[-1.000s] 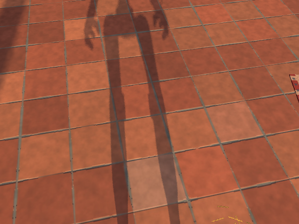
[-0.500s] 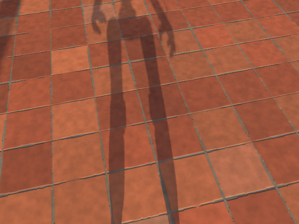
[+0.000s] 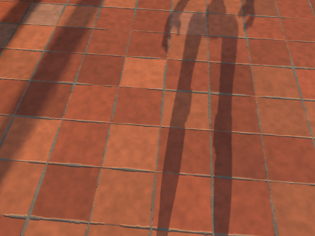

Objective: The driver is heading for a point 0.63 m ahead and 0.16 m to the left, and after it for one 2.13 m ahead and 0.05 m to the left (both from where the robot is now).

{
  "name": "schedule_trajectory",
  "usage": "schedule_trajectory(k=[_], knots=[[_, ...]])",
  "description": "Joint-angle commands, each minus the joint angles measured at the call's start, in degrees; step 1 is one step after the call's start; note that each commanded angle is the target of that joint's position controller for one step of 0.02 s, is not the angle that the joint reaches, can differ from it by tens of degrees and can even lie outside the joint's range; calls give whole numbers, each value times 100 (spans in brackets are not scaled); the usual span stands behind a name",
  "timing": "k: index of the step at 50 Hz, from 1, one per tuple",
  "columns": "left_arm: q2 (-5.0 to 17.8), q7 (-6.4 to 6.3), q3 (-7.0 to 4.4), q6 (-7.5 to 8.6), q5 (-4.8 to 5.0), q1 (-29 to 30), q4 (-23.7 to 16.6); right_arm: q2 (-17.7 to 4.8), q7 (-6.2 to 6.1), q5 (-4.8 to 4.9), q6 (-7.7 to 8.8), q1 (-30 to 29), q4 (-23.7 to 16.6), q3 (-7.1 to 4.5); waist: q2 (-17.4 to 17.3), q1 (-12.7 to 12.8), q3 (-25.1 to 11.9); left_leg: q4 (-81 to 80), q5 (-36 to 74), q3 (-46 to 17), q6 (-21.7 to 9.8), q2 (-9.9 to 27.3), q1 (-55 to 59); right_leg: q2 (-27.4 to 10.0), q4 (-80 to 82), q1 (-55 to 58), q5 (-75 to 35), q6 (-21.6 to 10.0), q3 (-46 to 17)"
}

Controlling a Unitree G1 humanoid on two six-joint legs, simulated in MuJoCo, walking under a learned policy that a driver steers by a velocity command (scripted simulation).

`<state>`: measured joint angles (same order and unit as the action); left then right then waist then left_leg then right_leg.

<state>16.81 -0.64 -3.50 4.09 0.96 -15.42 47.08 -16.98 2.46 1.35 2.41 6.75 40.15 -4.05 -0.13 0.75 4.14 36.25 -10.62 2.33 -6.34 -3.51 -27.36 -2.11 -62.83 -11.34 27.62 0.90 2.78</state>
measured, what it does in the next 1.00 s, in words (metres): walks ahead, turning left: right foot, then left foot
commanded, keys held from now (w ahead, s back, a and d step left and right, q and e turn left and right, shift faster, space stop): w+q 0.80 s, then e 0.20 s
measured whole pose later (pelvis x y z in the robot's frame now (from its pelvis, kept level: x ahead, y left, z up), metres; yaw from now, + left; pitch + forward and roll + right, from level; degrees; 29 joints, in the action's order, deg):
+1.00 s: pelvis +0.50 +0.11 +0.01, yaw +30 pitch +2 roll -1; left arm 17.7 0.7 -2.7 3.5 1.8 -17.2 50.3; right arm -15.0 1.4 -1.3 2.1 2.7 34.6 -2.1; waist 0.1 3.2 4.5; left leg 33.4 -8.4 2.1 -3.1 0.5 -27.1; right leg -1.7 -60.7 -14.1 34.5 2.5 -0.7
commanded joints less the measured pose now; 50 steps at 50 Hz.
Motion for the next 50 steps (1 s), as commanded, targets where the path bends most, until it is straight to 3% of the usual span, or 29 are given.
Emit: schedule_trajectory(k=[1,2,3,5,7,11,15,18,20,21,22,23,24,25,26,27,29,31,33,37,41,43,44,45,46,47,48,49,50], knots=[[691,65,-77,456,91,535,-849,-874,-44,-18,132,1097,-130,-260,62,-442,-1056,-1991,-54,-3289,-1262,1762,3440,-203,-1066,-3305,-429,-192,-826],[761,20,-128,431,-79,542,-804,-667,-65,-26,146,775,-196,-204,67,-250,-846,-2043,544,-2821,-1146,1555,2802,-374,-564,-2935,-668,-143,-815],[772,25,-153,365,-130,431,-792,-615,-94,-90,146,612,-295,-170,-93,-85,-739,-2160,962,-2609,-1129,1419,2344,-449,-387,-2584,-839,-88,-833],[654,25,-144,243,-181,319,-807,-677,-149,-76,153,586,-328,-192,-147,29,-666,-2312,1541,-2315,-1171,1296,1884,-456,36,-2372,-997,92,-727],[516,8,-100,167,-205,565,-908,-827,-228,-61,155,740,-279,-233,-129,-17,-528,-2369,1858,-1985,-1124,1151,1569,-388,642,-2420,-1436,273,-607],[292,48,-1,193,-171,1419,-1130,-895,-332,-9,73,1043,-176,-255,-355,-360,-416,-2228,1318,-1626,-723,738,1309,-50,2408,-2066,-2935,376,-532],[415,156,-28,282,-67,1930,-1303,-882,-359,29,0,1407,-36,-255,-471,-560,-385,-1885,774,-2110,-594,908,1637,184,3256,-1796,-3196,280,-641],[619,211,-121,361,-48,1753,-1288,-855,-389,14,-50,1393,-31,-262,-663,-390,-422,-1376,813,-2637,-482,1115,2130,218,3542,-1565,-2553,51,-763],[812,165,-249,419,-84,897,-1089,-694,-372,-5,-60,1211,-111,-212,-713,91,-795,-602,1353,-2559,-254,838,1994,181,3877,-320,-2522,-254,-639],[1078,117,-332,437,-192,91,-1020,-387,-339,-76,-35,1171,-225,-93,-309,458,-1563,790,904,-2180,-49,525,1383,-617,3687,1151,-2341,-628,-1339],[1549,106,-450,371,-276,-557,-850,5,-343,37,16,1980,-349,28,1367,224,-2389,2761,-1693,-1368,405,-363,-662,-1992,3965,3247,-1458,-1590,-3807],[1159,146,-383,327,-95,-593,-807,-481,-352,114,38,2093,-288,-14,1597,257,-2292,3707,-2314,-1354,499,26,-1607,-2342,4396,3286,-16,-1730,-4995],[720,118,-265,287,-75,-311,-900,-894,-351,103,10,1504,-290,-128,905,431,-1454,3988,-1776,-1343,555,289,-1847,-2048,4547,2580,207,-1443,-4134],[588,98,-208,230,-129,-21,-928,-920,-357,29,-21,1080,-382,-148,497,387,-950,3915,-1341,-1111,588,486,-1722,-1771,4601,1843,-412,-1218,-3263],[487,94,-165,202,-156,171,-882,-841,-341,-36,-23,836,-469,-162,399,283,-556,3652,-1069,-1072,604,634,-1604,-1530,4738,1214,-1088,-1147,-2674],[393,84,-124,208,-187,263,-847,-742,-306,-25,-43,814,-497,-176,511,149,-417,3432,-892,-1050,590,790,-1364,-1333,4880,832,-1527,-1060,-2190],[384,88,-134,242,-145,301,-763,-468,-262,45,-110,922,-514,-133,684,36,-350,3122,-788,-881,602,900,-1133,-1201,5150,493,-1906,-1083,-1610],[546,90,-191,276,-112,263,-653,-329,-249,13,-155,730,-631,-89,579,28,-258,2718,-608,-816,666,981,-1276,-1282,5348,424,-2292,-1206,-1243],[708,83,-246,272,-123,230,-566,-287,-224,-15,-155,539,-702,-62,466,54,-269,2251,-161,-795,718,1040,-1417,-1348,5421,571,-2675,-1258,-900],[860,54,-275,201,-91,187,-431,-208,-91,-4,-76,-40,-794,-8,362,251,-175,984,993,-491,649,962,-1137,-1170,5421,723,-3087,-1049,-35],[1019,51,-310,89,15,-136,-217,-155,25,-4,-49,-657,-1037,22,312,410,64,131,915,-218,460,800,-867,-1296,5240,1067,-3601,-920,306],[1133,57,-318,11,87,-227,-98,-235,38,-86,-13,-555,-1087,-33,413,207,-85,-200,431,-49,267,469,-292,-1354,4685,1253,-5314,-864,323],[1202,48,-319,-14,131,-177,-62,-382,27,-143,9,-143,-983,-112,499,-87,-375,-462,464,43,139,266,353,-1277,4138,1292,-6134,-768,360],[1147,46,-274,-26,156,-106,-33,-609,-13,-179,25,638,-733,-235,412,-549,-805,-953,1199,114,-29,108,1529,-1063,3254,1024,-6338,-594,509],[890,55,-158,20,44,-197,-70,-988,-120,-249,0,1259,-559,-340,159,-797,-1318,-788,3002,-363,-207,629,3012,-730,2089,68,-5052,-308,553],[172,162,107,83,-235,-750,-186,-1402,-233,-419,-35,1485,-562,-308,-1420,-433,-2286,-145,6034,-2449,-1180,2589,5161,125,-226,-1950,774,125,357],[575,173,58,93,17,-1035,95,-1187,-200,-385,-42,1644,-658,-251,-1095,-717,-3542,-476,5637,-3376,-1724,3121,5199,356,-1279,-2008,1578,178,-1060],[999,163,-88,54,219,-401,-8,-973,-164,-300,-38,1391,-581,-204,-632,-779,-2831,-698,5321,-2449,-1425,2694,4556,60,-1319,-2317,1243,153,-1136],[853,120,-54,12,201,-59,-150,-791,-157,-197,0,975,-487,-140,-543,-545,-1972,-927,4664,-1898,-1114,2367,3833,-160,-878,-2607,844,159,-872]])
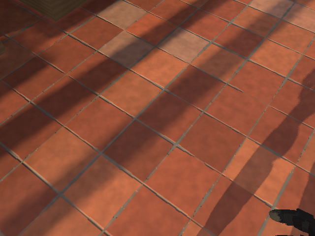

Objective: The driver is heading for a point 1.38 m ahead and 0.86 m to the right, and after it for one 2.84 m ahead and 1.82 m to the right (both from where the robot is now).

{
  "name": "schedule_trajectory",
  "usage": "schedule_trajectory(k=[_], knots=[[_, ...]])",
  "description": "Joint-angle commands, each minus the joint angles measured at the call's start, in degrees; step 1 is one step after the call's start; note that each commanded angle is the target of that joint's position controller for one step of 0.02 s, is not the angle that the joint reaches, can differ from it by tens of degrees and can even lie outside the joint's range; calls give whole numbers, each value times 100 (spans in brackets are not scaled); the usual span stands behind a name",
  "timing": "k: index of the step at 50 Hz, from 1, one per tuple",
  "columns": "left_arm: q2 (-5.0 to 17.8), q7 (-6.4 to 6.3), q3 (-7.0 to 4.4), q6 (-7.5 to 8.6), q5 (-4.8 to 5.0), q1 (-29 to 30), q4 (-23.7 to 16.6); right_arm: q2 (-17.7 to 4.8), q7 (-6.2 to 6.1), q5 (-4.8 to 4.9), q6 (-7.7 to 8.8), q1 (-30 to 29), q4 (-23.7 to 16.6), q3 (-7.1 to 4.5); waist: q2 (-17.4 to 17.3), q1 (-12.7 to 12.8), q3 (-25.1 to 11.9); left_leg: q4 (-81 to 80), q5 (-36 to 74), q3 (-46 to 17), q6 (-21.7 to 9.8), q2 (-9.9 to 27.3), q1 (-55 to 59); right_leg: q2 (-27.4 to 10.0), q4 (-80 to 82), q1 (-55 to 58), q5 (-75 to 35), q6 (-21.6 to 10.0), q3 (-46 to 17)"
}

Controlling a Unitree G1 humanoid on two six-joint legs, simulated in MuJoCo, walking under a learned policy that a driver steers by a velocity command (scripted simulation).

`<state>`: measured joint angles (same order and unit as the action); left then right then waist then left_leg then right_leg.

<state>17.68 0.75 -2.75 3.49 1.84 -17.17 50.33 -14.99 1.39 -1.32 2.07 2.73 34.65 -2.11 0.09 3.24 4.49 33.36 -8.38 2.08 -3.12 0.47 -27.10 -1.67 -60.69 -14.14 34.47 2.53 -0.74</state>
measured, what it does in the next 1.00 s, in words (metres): walks ahead, turning right: right foot, then left foot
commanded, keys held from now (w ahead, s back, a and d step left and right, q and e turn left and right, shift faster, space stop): e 1.00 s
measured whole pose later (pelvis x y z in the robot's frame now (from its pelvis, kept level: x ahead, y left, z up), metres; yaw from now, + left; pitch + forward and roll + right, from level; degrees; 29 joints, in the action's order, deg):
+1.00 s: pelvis +0.11 -0.01 +0.02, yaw -34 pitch +1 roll +0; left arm 20.7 -1.6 -5.5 -2.9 1.0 -8.7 38.9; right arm -15.8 -1.4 -0.8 0.3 7.8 45.7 -4.2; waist 3.2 0.0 2.6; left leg 26.2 -13.7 -0.2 -0.7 -0.3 -14.0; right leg 4.7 -62.0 -29.0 27.2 2.8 -7.0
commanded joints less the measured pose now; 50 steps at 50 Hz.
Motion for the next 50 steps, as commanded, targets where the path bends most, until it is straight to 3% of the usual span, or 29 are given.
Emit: schedule_trajectory(k=[1,2,3,5,7,11,16,18,19,20,21,22,23,24,25,26,29,33,39,42,43,44,45,46,47,48,49,50], knots=[[666,-91,-129,-7,6,177,-390,-745,-51,99,69,1048,111,-259,-360,-602,-1508,-909,3940,-1555,-1249,1763,3070,-367,-792,-2214,-196,61,-420],[623,-135,-151,-134,-49,-4,-318,-617,-46,80,90,752,142,-225,-425,-338,-1277,-1201,3654,-1233,-1162,1629,2328,-467,-581,-1705,-485,127,-392],[517,-172,-150,-260,-63,-237,-228,-568,-41,0,127,556,184,-219,-493,-159,-1231,-1449,3483,-956,-1134,1566,1715,-443,-504,-1137,-777,198,-329],[403,-252,-166,-415,-78,-346,-267,-660,-75,-68,193,212,240,-260,-619,14,-1086,-1730,3240,-559,-1201,1559,1209,-371,-218,-879,-1045,301,-185],[389,-285,-182,-494,-124,-83,-433,-792,-168,-45,177,148,343,-317,-635,-28,-971,-1889,2659,-333,-1188,1608,1183,-427,150,-1046,-1393,286,-157],[363,-195,-188,-586,-126,461,-717,-852,-324,-4,33,181,518,-351,-596,-223,-813,-2100,1148,-56,-1125,1663,1321,-513,878,-1108,-1909,177,-42],[445,-42,-247,-661,-129,834,-1037,-1047,-321,110,-156,295,690,-429,-582,-360,-717,-1737,1006,-3,-1005,1928,1867,-399,1632,-1083,-1484,-22,250],[423,24,-271,-668,-122,736,-1077,-1119,-319,211,-209,235,735,-462,-598,-252,-762,-1321,1227,111,-791,1918,2028,-263,2320,-764,-1659,-184,446],[431,40,-295,-658,-129,588,-1041,-1091,-325,272,-232,236,777,-464,-555,-156,-793,-981,1157,264,-586,1797,1970,-116,2898,-401,-2106,-307,569],[616,6,-368,-642,-166,417,-1010,-956,-314,278,-244,545,921,-447,-273,-142,-826,-431,722,482,-225,1509,1788,-42,3481,62,-2900,-504,364],[1221,-96,-531,-613,-174,222,-1049,-710,-295,100,-236,643,892,-387,964,-238,-873,1008,-402,1004,304,905,843,-934,3871,814,-5016,-907,-985],[1704,-109,-599,-551,-305,180,-1155,-576,-324,-50,-224,190,524,-323,2038,-138,-855,2384,-3007,718,767,-82,-862,-2124,3980,1336,-6220,-2153,-2842],[1362,-53,-518,-416,-355,41,-1162,-793,-329,-10,-235,-144,518,-383,1087,143,-1271,3305,-3194,-246,733,-59,-1039,-2033,4007,1398,-6087,-2400,-2686],[1256,-52,-478,-308,-322,241,-1162,-802,-322,132,-248,-131,524,-402,888,-19,-1190,3473,-2715,-452,630,32,-1170,-1733,3982,1344,-5800,-2128,-2158],[1135,-89,-471,-266,-213,547,-1202,-779,-366,152,-258,8,648,-417,595,-183,-1112,3334,-2242,-534,597,119,-1229,-1432,3936,1274,-5367,-1805,-1827],[954,-134,-413,-285,-102,785,-1252,-890,-410,102,-267,21,679,-454,550,-264,-1032,3150,-1913,-594,608,169,-1252,-1345,3946,1183,-5215,-1632,-1722],[901,-236,-378,-355,-140,841,-1331,-763,-405,132,-241,158,734,-445,644,-384,-1208,2853,-1373,-571,702,-12,-765,-1098,3956,964,-5361,-1584,-1523],[1036,-305,-434,-424,-111,768,-1355,-611,-379,151,-218,-34,712,-373,712,-253,-1154,1648,-1136,-646,829,-116,-449,-985,3918,922,-4700,-1552,-1706],[1062,-247,-443,-521,-119,958,-1443,-750,-259,199,-138,41,737,-391,976,-198,-978,518,-1203,-694,753,-285,371,-859,3839,446,-3987,-1513,-2376],[995,-273,-407,-585,-42,1201,-1525,-784,-178,206,-34,480,858,-426,969,-474,-1001,-935,-387,-588,573,-306,1168,-589,3497,332,-3870,-1227,-2579],[870,-295,-369,-600,-43,1142,-1549,-950,-180,169,-20,654,917,-478,769,-493,-1040,-1362,203,-772,424,49,1748,-351,3233,-17,-3221,-969,-2451],[540,-282,-279,-594,-124,863,-1555,-1353,-226,64,-51,724,876,-555,-406,-295,-1195,-1520,974,-1851,-19,1258,2416,248,2068,-742,-1572,-629,-1719],[663,-269,-336,-539,-85,770,-1718,-1585,-219,-114,-88,610,873,-580,-1677,-137,-899,-1661,1908,-3160,-1071,2202,2222,977,964,-1836,368,-314,-825],[1123,-258,-465,-498,-147,632,-1603,-1280,-235,-107,-61,409,724,-497,-1208,-174,-864,-1666,1858,-3100,-1417,2410,2010,530,-195,-1915,280,-116,-926],[1280,-237,-556,-521,-85,578,-1473,-973,-272,-47,-61,120,648,-413,-874,-86,-745,-1583,1602,-2426,-1180,2014,1887,434,-602,-1905,-146,-43,-882],[1151,-256,-557,-587,-79,485,-1347,-874,-297,28,-80,-69,606,-382,-721,-30,-629,-1538,1224,-1877,-895,1613,1866,378,-766,-1944,-485,60,-784],[1032,-264,-529,-635,-98,520,-1348,-826,-327,106,-89,-85,607,-359,-741,-118,-541,-1529,1210,-1627,-821,1490,1955,349,-914,-2128,-792,155,-743],[860,-239,-477,-658,-77,589,-1391,-839,-363,114,-115,-2,633,-340,-764,-174,-499,-1539,1396,-1341,-824,1374,1951,326,-890,-2134,-957,227,-613]])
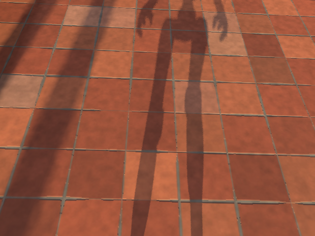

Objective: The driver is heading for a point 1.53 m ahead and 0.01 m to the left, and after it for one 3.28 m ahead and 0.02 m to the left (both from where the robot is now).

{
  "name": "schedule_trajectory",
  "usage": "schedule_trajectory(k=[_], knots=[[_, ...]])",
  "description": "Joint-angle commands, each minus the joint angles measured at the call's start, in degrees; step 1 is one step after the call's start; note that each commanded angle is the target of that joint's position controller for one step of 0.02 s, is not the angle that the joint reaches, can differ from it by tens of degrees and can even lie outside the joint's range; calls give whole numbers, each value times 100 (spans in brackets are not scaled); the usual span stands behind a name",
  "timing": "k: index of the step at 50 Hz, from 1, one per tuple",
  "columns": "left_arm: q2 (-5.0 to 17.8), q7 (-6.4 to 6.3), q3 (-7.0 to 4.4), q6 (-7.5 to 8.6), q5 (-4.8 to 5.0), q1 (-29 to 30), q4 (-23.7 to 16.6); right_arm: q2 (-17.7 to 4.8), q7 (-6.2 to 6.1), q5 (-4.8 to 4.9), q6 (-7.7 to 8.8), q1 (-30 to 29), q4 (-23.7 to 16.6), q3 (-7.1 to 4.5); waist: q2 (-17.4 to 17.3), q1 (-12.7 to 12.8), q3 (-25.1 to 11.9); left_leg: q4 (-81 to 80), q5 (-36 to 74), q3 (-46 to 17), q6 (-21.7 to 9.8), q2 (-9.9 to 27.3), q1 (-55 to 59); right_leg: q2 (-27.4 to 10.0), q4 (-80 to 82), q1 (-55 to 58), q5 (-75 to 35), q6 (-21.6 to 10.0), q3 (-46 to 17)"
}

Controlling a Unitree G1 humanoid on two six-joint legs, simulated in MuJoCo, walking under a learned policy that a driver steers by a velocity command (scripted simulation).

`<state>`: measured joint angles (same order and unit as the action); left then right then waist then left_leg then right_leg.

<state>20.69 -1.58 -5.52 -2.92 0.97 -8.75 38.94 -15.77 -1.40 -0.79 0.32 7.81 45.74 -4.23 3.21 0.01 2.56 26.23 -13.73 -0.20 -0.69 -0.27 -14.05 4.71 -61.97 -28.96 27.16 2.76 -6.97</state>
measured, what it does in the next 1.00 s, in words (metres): steps on the spot: right foot, then left foot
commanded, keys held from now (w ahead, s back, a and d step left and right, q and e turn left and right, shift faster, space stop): e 0.22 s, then no key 0.16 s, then w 0.16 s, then no key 0.46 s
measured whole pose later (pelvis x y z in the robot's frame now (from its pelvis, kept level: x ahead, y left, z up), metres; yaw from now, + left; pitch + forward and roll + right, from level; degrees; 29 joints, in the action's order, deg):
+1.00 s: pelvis +0.09 -0.03 +0.00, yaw -14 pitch +0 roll +0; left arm 15.6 -2.1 -1.9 -1.2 -0.6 -13.5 47.7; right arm -13.8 0.9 -0.1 2.1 4.1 50.2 -0.6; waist 1.2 0.9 1.6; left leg 29.1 -13.7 1.6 -1.8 -0.9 -15.5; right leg -0.8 -25.8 -5.5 20.4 1.5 -2.5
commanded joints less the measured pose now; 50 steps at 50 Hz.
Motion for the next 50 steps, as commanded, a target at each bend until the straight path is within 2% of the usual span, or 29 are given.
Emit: schedule_trajectory(k=[1,4,7,10,12,13,14,15,16,17,18,19,20,21,23,24,28,31,33,36,37,38,39,40,41,43,46,48,50], knots=[[456,14,-159,-18,43,-123,-337,-782,-115,41,30,-380,-441,-131,-1134,60,-303,-858,2019,-895,-1090,1373,741,-344,-554,-667,-361,257,178],[284,57,-66,5,55,250,-582,-946,-170,5,-45,-24,-381,-182,-1255,-226,-489,-841,2244,-717,-1224,1559,1359,-562,327,-688,-423,362,392],[200,134,4,4,15,268,-688,-1175,-110,39,-90,-118,-424,-258,-1322,-254,-603,-819,2368,-400,-1215,1676,1192,-713,1214,14,-401,291,671],[313,198,-36,-42,22,117,-702,-1290,-17,110,-100,-154,-421,-298,-1379,-205,-590,-684,2400,-206,-1137,1772,1016,-648,1943,581,-532,130,953],[298,244,-63,-77,13,-97,-661,-1320,21,218,-89,-214,-385,-302,-1315,-42,-568,-367,2262,-112,-948,1778,887,-568,2815,1074,-969,-97,1050],[290,242,-88,-76,-7,-346,-564,-1245,34,279,-83,-222,-338,-276,-1200,108,-597,-32,2027,30,-739,1662,673,-439,3529,1590,-1506,-279,1116],[470,188,-155,-67,-22,-555,-499,-1003,72,245,-58,129,-181,-202,-696,134,-697,583,1394,348,-343,1411,154,-504,4062,2398,-2395,-488,789],[1043,83,-272,-44,-37,-727,-575,-551,118,-56,-36,175,-302,-41,909,20,-905,2174,-972,864,237,809,-1208,-1893,4129,3439,-4585,-954,-1021],[1149,122,-219,82,-233,-592,-710,-622,53,-45,-41,-225,-531,-53,1317,192,-995,3356,-2579,342,461,223,-1946,-2927,4111,2891,-5250,-2179,-2046],[841,174,-137,210,-268,-587,-666,-954,10,69,-80,-382,-497,-154,672,355,-1022,3967,-2465,-84,462,377,-1910,-2672,4214,2678,-4842,-2284,-1649],[672,177,-72,294,-247,-354,-580,-963,0,150,-107,-339,-455,-177,607,187,-791,4026,-2064,-185,405,447,-1904,-2268,4217,2484,-4355,-1949,-1117],[595,154,-57,317,-188,-96,-555,-938,-38,136,-130,-205,-306,-192,393,74,-697,3869,-1670,-217,399,491,-1911,-1958,4240,2438,-3794,-1647,-823],[495,122,-18,326,-88,-97,-481,-991,-38,80,-139,-114,-257,-209,439,55,-696,3764,-1252,-154,428,494,-1935,-1831,4364,2448,-3162,-1537,-733],[432,90,19,336,-54,-242,-409,-963,10,84,-115,-34,-213,-206,517,64,-720,3757,-872,-82,431,462,-1871,-1726,4574,2434,-2271,-1513,-737],[341,60,54,385,-73,-409,-306,-880,96,158,-36,-90,-202,-176,612,153,-552,3320,-376,-44,385,462,-2050,-1700,5068,2545,-453,-1507,-972],[363,49,53,422,-96,-430,-275,-878,112,179,11,-233,-235,-168,626,197,-369,3003,-270,-63,353,463,-2165,-1738,5238,2589,-145,-1505,-1090],[486,28,14,545,-116,-472,-132,-741,154,135,214,-488,-247,-101,393,258,-78,1763,-22,-120,272,469,-2063,-1797,5376,2685,-627,-1492,-981],[473,67,23,530,-142,-435,-11,-588,175,88,250,-443,-191,-22,301,247,-53,1126,-19,-38,318,405,-1393,-1670,5179,2305,-1619,-1533,-590],[481,104,25,493,-126,-467,91,-609,192,90,246,-408,-185,0,320,241,-110,914,9,19,309,344,-979,-1661,5007,2091,-1996,-1553,-523],[330,127,92,429,-58,-237,167,-637,216,57,258,-65,-66,7,196,-72,-331,133,671,125,142,211,19,-1528,4498,1783,-2462,-1327,-420],[169,129,152,429,-79,-322,239,-701,202,12,259,96,-1,-7,53,-169,-416,-319,1181,13,71,253,501,-1352,4290,1672,-2364,-1110,-369],[-23,124,221,457,-188,-488,300,-968,151,-22,262,238,-7,-48,-279,-146,-620,-394,2432,-533,-66,762,1087,-1056,3909,1501,-2012,-772,-144],[-161,104,255,484,-308,-911,326,-1358,100,-12,228,124,-59,-96,-1108,216,-804,-200,3250,-1046,-471,1303,1472,-507,3470,1158,-957,-429,253],[-247,25,290,448,-280,-964,337,-944,95,33,170,-20,3,13,-1468,228,-1016,-325,2422,-1378,-970,1499,1276,-512,3377,1250,-601,-194,387],[-43,-27,259,395,-217,-750,337,-708,124,51,147,-235,-46,82,-1334,152,-810,-468,1663,-1438,-986,1350,978,-570,3403,1337,-718,-129,395],[95,-83,213,269,-175,-718,413,-641,176,21,156,-500,-74,145,-1186,166,-577,-448,1266,-1183,-774,1070,654,-617,3518,1448,-1097,-144,365],[251,-91,176,211,-180,-807,561,-765,223,54,252,-422,60,133,-674,112,-644,-79,2421,-685,-522,712,686,-700,3767,1886,-2115,-182,270],[226,-83,178,219,-151,-798,657,-768,219,84,264,-334,190,133,-486,54,-821,118,3153,-544,-510,627,943,-742,3779,2047,-2612,-169,258],[167,-77,183,199,-136,-773,755,-722,210,91,231,-361,292,141,-402,39,-864,174,3400,-509,-544,607,1051,-749,3802,2129,-2719,-147,280]])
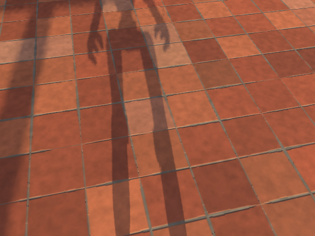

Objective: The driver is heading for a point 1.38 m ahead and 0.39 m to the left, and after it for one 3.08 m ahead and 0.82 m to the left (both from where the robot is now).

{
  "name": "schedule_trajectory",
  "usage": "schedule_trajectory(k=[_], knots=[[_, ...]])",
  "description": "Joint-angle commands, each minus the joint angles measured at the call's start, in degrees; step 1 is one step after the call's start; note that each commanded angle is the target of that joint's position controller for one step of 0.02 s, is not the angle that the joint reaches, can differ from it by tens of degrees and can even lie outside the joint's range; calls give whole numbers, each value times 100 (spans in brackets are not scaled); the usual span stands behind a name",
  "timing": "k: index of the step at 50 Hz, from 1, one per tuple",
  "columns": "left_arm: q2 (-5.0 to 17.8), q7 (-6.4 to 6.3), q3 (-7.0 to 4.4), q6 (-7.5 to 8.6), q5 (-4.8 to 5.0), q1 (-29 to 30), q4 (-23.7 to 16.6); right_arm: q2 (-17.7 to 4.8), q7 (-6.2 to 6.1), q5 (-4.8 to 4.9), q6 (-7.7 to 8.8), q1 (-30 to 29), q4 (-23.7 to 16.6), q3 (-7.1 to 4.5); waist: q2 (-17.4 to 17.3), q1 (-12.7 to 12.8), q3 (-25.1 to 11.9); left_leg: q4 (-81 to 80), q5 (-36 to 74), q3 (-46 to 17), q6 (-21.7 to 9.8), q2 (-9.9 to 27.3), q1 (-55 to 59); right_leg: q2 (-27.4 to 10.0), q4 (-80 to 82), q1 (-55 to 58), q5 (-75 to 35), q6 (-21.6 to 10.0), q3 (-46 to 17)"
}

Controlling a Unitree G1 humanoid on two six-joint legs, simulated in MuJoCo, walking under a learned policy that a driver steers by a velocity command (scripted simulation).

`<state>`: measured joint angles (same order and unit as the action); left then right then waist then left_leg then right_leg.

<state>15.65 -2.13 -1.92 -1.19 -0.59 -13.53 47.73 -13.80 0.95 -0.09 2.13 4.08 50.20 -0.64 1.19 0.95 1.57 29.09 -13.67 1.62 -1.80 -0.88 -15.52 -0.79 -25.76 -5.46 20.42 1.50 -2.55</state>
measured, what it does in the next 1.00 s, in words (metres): stands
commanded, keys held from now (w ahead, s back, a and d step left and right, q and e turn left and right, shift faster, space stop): no key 0.88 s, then w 0.12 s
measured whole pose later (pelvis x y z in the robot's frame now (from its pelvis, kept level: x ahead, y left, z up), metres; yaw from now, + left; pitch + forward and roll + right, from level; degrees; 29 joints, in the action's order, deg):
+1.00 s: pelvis -0.02 +0.00 +0.00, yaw +1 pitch -1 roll +0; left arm 11.5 -3.2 -0.8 1.1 0.0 -19.7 61.9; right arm -13.2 -1.5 0.8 -0.7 8.1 62.0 -2.0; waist 0.3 0.1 0.7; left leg 32.0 -16.8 1.0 -3.2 -2.1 -17.5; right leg -1.8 -31.0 -8.1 24.3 0.0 -1.7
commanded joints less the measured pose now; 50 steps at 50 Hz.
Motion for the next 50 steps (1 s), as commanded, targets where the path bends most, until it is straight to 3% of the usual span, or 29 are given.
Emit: schedule_trajectory(k=[1,7,21,44,45,47,50], knots=[[652,-23,-177,7,20,-284,-74,-900,-24,22,27,-29,-112,-215,-158,-53,-736,-119,3351,-683,-448,657,1189,-195,203,-196,-2013,-14,-147],[632,-50,-196,-62,9,-211,199,-834,-23,20,-78,-263,135,-211,-116,-30,-405,-304,2392,-622,-396,532,909,-195,354,-159,-1631,-20,-83],[499,-90,-118,96,12,-300,816,-822,-185,14,-198,-266,623,-216,-185,-90,-93,-537,957,-613,-288,399,729,-153,435,-496,-982,2,60],[148,-103,34,233,14,-798,1344,-612,-262,30,-269,45,913,-195,-125,-120,51,-609,399,-594,-248,307,551,-97,426,-851,-621,-27,162],[88,-106,45,228,22,-920,1405,-576,-267,31,-275,156,972,-188,-152,-111,-63,-657,-262,-561,-253,261,575,-39,413,-811,-169,-50,235],[119,-133,29,220,57,-895,1351,-715,-280,90,-288,299,1014,-252,-265,-136,99,-720,-2080,-617,-346,233,300,97,109,-1066,916,-208,363],[2,-123,48,339,80,-892,1214,-807,-244,120,-157,473,973,-312,-625,-145,425,-1113,-3257,-1464,-674,786,35,48,-398,-1609,1270,-431,339]])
